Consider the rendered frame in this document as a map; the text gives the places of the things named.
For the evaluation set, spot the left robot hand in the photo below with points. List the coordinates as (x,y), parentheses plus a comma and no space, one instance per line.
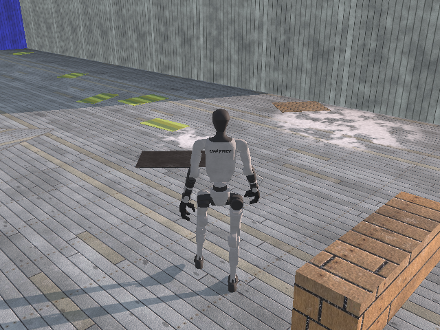
(184,212)

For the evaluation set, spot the left robot forearm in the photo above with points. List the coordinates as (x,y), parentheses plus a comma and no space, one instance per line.
(188,188)

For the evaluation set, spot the robot left upper arm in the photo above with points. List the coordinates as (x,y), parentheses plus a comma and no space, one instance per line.
(198,146)

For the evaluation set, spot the robot thigh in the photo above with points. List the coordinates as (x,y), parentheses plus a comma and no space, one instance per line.
(203,201)
(236,212)

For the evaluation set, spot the right robot hand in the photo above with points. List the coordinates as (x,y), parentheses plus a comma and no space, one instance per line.
(249,193)

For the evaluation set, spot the robot right upper arm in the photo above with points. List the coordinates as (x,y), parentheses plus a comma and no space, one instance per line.
(242,146)

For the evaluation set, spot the robot right thigh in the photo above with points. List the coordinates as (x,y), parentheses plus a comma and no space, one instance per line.
(236,212)

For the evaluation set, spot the robot left thigh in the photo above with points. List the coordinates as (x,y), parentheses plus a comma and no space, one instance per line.
(203,201)

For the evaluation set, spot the right robot forearm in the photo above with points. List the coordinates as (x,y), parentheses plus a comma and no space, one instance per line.
(252,181)

